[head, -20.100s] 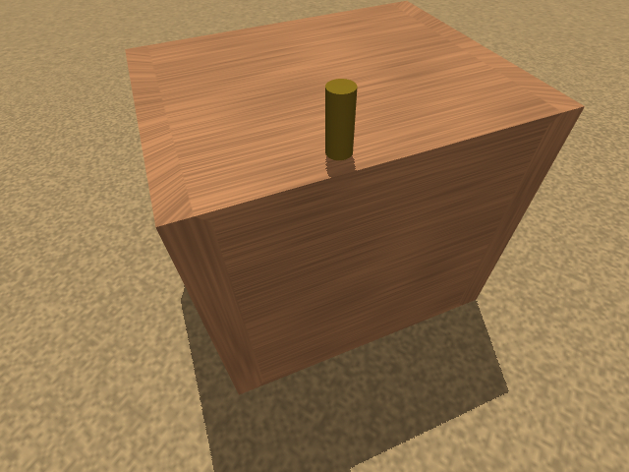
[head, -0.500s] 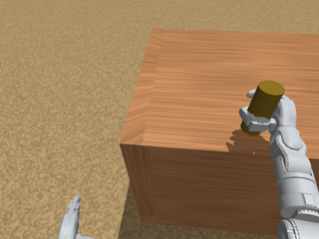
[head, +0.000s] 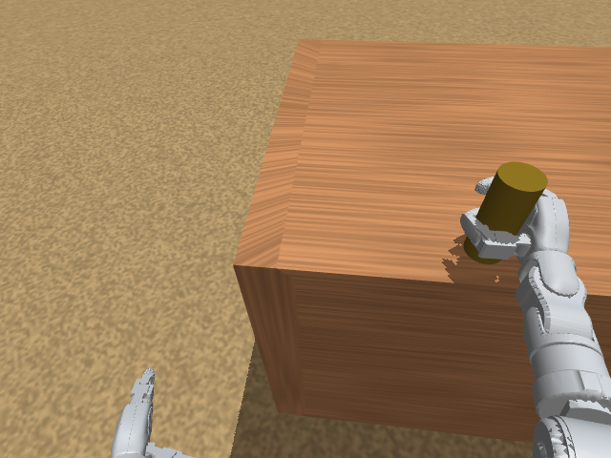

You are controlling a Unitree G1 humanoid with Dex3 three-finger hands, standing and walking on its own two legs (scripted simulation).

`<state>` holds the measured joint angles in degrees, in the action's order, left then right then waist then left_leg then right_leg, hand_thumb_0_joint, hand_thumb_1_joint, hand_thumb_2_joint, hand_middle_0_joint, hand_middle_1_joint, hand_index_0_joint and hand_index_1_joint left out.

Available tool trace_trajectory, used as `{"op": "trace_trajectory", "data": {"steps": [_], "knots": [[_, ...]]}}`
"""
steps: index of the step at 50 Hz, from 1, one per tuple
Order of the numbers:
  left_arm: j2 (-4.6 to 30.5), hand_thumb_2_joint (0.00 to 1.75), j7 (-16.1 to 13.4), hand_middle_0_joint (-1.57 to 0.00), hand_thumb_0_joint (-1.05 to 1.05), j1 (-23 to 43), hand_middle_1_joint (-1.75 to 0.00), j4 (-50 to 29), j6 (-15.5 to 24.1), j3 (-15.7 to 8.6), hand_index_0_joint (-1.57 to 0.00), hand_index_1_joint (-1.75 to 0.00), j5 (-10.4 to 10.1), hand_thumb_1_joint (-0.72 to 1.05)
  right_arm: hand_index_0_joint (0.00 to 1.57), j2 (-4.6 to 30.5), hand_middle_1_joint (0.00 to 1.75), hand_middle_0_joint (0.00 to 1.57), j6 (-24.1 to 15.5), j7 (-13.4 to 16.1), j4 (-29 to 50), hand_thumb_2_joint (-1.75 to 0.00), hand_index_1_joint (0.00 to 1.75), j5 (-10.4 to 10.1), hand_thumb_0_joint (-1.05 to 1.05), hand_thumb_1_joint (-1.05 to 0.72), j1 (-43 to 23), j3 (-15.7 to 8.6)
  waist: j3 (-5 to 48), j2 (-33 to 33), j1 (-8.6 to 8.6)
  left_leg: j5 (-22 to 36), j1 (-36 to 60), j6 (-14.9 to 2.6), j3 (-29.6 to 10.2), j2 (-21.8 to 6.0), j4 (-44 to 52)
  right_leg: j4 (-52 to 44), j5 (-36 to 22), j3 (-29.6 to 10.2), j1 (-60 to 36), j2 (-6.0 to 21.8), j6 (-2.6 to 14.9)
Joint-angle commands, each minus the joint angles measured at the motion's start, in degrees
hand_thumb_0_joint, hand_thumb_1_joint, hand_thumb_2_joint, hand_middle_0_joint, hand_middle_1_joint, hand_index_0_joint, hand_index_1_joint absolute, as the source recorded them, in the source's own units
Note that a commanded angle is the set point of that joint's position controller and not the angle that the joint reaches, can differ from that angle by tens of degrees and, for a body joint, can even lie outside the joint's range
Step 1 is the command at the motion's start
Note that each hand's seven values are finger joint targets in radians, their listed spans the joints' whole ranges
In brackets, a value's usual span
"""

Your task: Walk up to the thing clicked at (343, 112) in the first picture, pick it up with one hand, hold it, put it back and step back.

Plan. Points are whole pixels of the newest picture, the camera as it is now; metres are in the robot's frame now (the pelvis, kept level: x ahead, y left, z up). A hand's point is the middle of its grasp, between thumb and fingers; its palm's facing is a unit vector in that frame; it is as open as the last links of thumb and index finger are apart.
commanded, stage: lower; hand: right
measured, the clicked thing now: (500, 216) +0.41 -0.20 +0.11
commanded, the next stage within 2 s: loosen in 0.12 s
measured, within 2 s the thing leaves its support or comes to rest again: neither
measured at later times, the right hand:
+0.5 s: hand (491, 220) +0.42 -0.19 +0.10, palm faces +0.16 +0.99 +0.00, open 7.7 cm
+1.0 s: hand (491, 218) +0.42 -0.19 +0.10, palm faces +0.16 +0.99 +0.01, open 12.5 cm
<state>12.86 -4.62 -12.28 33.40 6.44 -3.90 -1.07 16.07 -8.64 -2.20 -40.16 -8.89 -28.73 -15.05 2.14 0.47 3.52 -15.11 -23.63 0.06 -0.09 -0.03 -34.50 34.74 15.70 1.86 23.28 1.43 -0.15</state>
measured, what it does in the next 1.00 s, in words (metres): stands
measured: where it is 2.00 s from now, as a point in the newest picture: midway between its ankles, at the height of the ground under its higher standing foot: outside the picture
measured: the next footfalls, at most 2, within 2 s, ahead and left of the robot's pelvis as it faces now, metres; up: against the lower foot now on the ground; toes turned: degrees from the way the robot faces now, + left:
none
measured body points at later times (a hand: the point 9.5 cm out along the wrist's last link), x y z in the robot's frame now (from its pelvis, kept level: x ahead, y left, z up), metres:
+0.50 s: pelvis +0.00 +0.00 -0.01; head +0.03 +0.00 +0.44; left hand +0.15 +0.27 -0.08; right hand +0.40 -0.24 +0.10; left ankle +0.03 +0.12 -0.73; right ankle +0.02 -0.12 -0.73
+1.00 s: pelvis +0.00 +0.00 -0.01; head +0.03 +0.00 +0.44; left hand +0.15 +0.27 -0.08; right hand +0.40 -0.24 +0.10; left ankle +0.03 +0.12 -0.73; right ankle +0.02 -0.12 -0.73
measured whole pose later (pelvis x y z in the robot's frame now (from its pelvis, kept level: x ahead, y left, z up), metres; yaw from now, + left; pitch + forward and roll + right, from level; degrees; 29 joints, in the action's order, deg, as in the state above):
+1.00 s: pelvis +0.00 +0.00 -0.01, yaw +0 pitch +6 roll +0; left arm 12.9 -3.6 -14.6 29.0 4.5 -4.4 -1.2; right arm 16.0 -11.8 -2.5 -41.6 -8.6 -29.4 -16.0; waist 3.8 0.4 3.7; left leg -17.0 -27.2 0.4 -0.3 -0.2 -38.1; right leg 38.6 17.7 2.0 27.0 1.3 0.2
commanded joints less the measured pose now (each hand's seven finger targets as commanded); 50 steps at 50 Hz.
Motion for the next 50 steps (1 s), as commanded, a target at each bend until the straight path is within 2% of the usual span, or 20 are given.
{"op": "trace_trajectory", "data": {"steps": [1,3,4,6,7,8,11,19,20,25,26,27,32,36,37,44,45,46,47,50], "knots": [[9.27,0.05,-1.19,-0.05,0.00,5.28,-0.04,-11.23,3.62,-3.84,-0.05,-0.05,0.34,-0.54,1.41,15.56,1.48,1.38,-7.02,0.31,18.27,-1.36,1.48,-1.09,0.00,-0.44,-31.25,-3.83,23.34,1.15,1.03,11.34,5.26,-0.08,0.11,0.31,4.29,-3.15,-7.95,-0.79,-10.89,-0.94,1.24],[8.76,0.05,-1.05,-0.05,0.00,2.09,-0.04,-7.87,3.28,-4.13,-0.05,-0.05,0.42,-0.54,1.43,14.33,1.50,1.40,-6.87,0.45,14.45,-1.38,1.50,-1.08,0.00,-0.44,-27.90,-3.82,20.19,0.69,0.74,12.05,4.80,-0.05,0.35,0.47,3.84,-2.88,-8.70,-0.83,-9.29,-1.02,1.19],[7.07,0.06,-0.79,-0.05,0.00,3.61,-0.04,-9.47,3.54,-2.44,-0.04,-0.05,0.30,-0.55,1.42,12.16,1.49,1.39,-7.12,0.22,15.75,-1.37,1.49,-1.30,0.00,-0.44,-27.62,-2.38,19.64,1.16,0.61,11.08,4.11,-0.09,0.46,0.54,3.93,-2.92,-7.80,-0.92,-9.28,-0.95,1.13],[6.38,0.06,-0.65,-0.05,0.00,4.00,-0.04,-9.19,3.59,-2.07,-0.04,-0.05,0.20,-0.55,1.41,13.25,1.49,1.38,-7.84,0.45,16.21,-1.37,1.49,-0.94,0.00,-0.41,-29.37,-2.73,20.14,1.64,0.45,9.97,3.10,-0.33,0.59,0.72,3.47,-2.84,-7.16,-1.06,-9.16,-0.61,0.96],[7.74,0.05,-0.83,-0.05,0.00,3.48,-0.04,-9.03,3.42,-3.47,-0.05,-0.05,0.22,-0.54,1.40,14.20,1.47,1.37,-7.86,0.36,13.68,-1.35,1.47,-0.75,0.00,-0.41,-28.43,-3.42,20.27,1.01,1.18,10.11,2.80,-0.21,0.46,0.68,3.39,-2.42,-7.05,-1.11,-8.91,-0.58,1.07],[7.36,0.06,-0.67,-0.05,0.00,3.08,-0.04,-8.99,3.39,-2.69,-0.04,-0.05,0.34,-0.55,1.40,12.63,1.47,1.38,-7.82,0.12,12.59,-1.35,1.47,-0.82,0.00,-0.42,-26.98,-2.74,20.42,0.59,0.85,10.67,3.03,-0.16,0.31,0.54,3.32,-2.22,-7.51,-1.09,-8.25,-0.77,1.14],[7.98,0.05,-0.61,-0.05,0.00,3.81,-0.04,-9.90,3.27,-3.46,-0.04,-0.05,0.33,-0.55,1.39,13.56,1.47,1.36,-8.26,-0.04,12.12,-1.35,1.47,-0.62,0.00,-0.40,-26.91,-3.29,21.27,0.99,0.94,11.31,3.24,-0.08,0.13,0.38,2.67,-1.49,-7.98,-0.85,-7.72,-0.94,1.14],[7.65,0.03,-0.27,-0.06,0.00,2.54,-0.06,-11.84,3.00,-3.01,-0.07,-0.04,0.13,-0.50,1.21,12.20,1.05,1.20,-8.41,-0.62,10.69,-0.83,1.05,-0.78,0.00,-0.13,-28.15,-2.22,20.30,1.32,1.03,9.06,1.40,-0.41,1.10,1.05,2.15,-1.81,-6.85,-1.46,-7.19,-0.29,0.80],[8.39,0.02,-0.23,-0.06,0.00,2.41,-0.06,-11.34,2.88,-3.31,-0.07,-0.04,0.16,-0.50,1.19,13.02,1.03,1.19,-8.44,-0.56,10.58,-0.81,1.03,-0.83,0.00,-0.10,-26.92,-3.08,19.81,0.60,0.21,8.49,2.16,-0.39,0.84,0.79,2.32,-1.89,-5.96,-1.25,-6.04,-0.56,0.91],[8.13,0.04,-0.28,-0.06,0.00,2.42,-0.05,-12.91,2.94,-3.31,-0.06,-0.05,-0.02,-0.52,1.04,12.87,0.87,1.03,-8.52,-0.52,11.93,-0.65,0.87,-0.89,0.00,0.09,-27.82,-2.62,20.06,0.34,0.51,7.97,2.26,-0.24,0.52,0.66,2.39,-1.70,-5.08,-1.01,-5.97,-0.75,1.09],[7.77,0.04,-0.24,-0.06,0.00,2.49,-0.05,-12.71,2.89,-3.14,-0.06,-0.05,0.02,-0.52,1.01,11.32,0.84,1.00,-8.28,-0.50,11.42,-0.62,0.84,-0.60,0.00,0.12,-26.92,-1.51,21.24,0.12,0.63,9.42,2.49,-0.26,0.59,0.69,1.78,-1.44,-6.63,-1.11,-6.66,-0.67,0.97],[8.45,0.04,-0.31,-0.06,0.00,1.32,-0.05,-11.71,2.71,-4.06,-0.06,-0.05,-0.02,-0.52,1.00,12.57,0.81,0.99,-8.27,-0.50,11.24,-0.58,0.81,-0.82,0.00,0.14,-26.96,-2.63,20.32,0.31,1.03,9.31,1.56,-0.19,0.60,0.74,1.89,-1.23,-6.39,-1.06,-6.32,-0.68,1.11],[8.39,0.05,-0.15,-0.05,0.00,1.02,-0.05,-12.13,2.30,-3.67,-0.06,-0.05,-0.01,-0.53,0.93,10.88,0.69,0.93,-7.53,-0.46,10.12,-0.44,0.69,-0.70,0.00,0.22,-25.31,-2.00,20.23,-0.07,0.84,11.38,1.46,-0.28,0.98,0.88,1.26,-0.93,-9.36,-1.38,-6.95,-0.45,0.95],[7.86,0.05,0.09,-0.05,0.00,2.32,-0.05,-13.10,2.14,-3.22,-0.06,-0.05,-0.09,-0.53,0.83,11.09,0.60,0.84,-7.59,-0.43,10.89,-0.37,0.60,-0.60,0.00,0.26,-25.84,-1.93,18.98,0.31,0.53,8.46,1.13,-0.42,1.05,0.89,1.69,-1.67,-6.27,-1.43,-5.93,-0.32,0.89],[8.83,0.05,-0.05,-0.05,0.00,1.88,-0.05,-12.58,2.11,-4.29,-0.05,-0.05,-0.05,-0.53,0.82,11.48,0.59,0.82,-7.51,-0.34,10.87,-0.36,0.59,-0.47,0.00,0.28,-25.44,-2.17,19.77,0.49,0.67,8.25,0.73,-0.49,1.05,0.98,1.66,-1.65,-6.22,-1.47,-6.65,-0.23,0.86],[8.42,0.05,0.12,-0.05,0.00,2.06,-0.05,-13.87,1.66,-3.74,-0.05,-0.05,-0.06,-0.54,0.61,11.54,0.45,0.61,-7.38,-0.10,12.10,-0.28,0.45,-0.46,0.00,0.34,-24.82,-2.33,20.23,0.26,-0.11,11.27,1.99,-0.44,1.10,0.87,1.03,-1.00,-9.85,-1.28,-7.00,-0.34,0.73],[7.88,0.05,0.07,-0.05,0.00,0.81,-0.05,-12.74,1.57,-3.90,-0.05,-0.05,-0.03,-0.54,0.59,10.53,0.42,0.60,-7.15,-0.31,10.46,-0.25,0.42,-0.44,0.00,0.34,-24.34,-1.83,20.03,0.20,0.63,11.71,1.63,-0.35,1.15,0.93,0.93,-0.67,-10.28,-1.29,-7.06,-0.28,0.79],[8.80,0.05,0.16,-0.05,0.00,-0.11,-0.05,-11.70,1.37,-4.64,-0.05,-0.05,0.10,-0.54,0.56,10.97,0.41,0.57,-7.11,-0.30,10.23,-0.25,0.41,-0.49,0.00,0.36,-23.86,-2.33,19.89,0.84,0.70,11.83,1.61,-0.36,1.02,0.86,0.95,-0.58,-10.18,-1.23,-6.73,-0.38,0.83],[7.53,0.03,0.28,-0.06,0.00,1.44,-0.06,-14.69,1.58,-2.97,-0.06,-0.05,-0.04,-0.51,0.48,11.14,0.41,0.49,-7.27,-0.38,11.80,-0.32,0.41,-0.59,0.00,0.34,-23.82,-2.52,20.70,-0.39,0.40,11.77,2.70,-0.21,1.05,0.78,1.19,-0.58,-9.84,-1.19,-6.62,-0.47,1.03],[9.73,0.03,-0.24,-0.06,0.00,0.63,-0.06,-15.20,0.98,-4.72,-0.06,-0.05,-0.08,-0.50,0.43,15.41,0.41,0.42,-7.26,0.10,15.17,-0.35,0.41,-0.28,0.00,0.28,-24.80,-4.66,22.96,0.33,-0.37,13.13,5.37,-0.09,0.74,0.42,1.18,-0.83,-10.69,-0.75,-7.39,-1.00,1.12]]}}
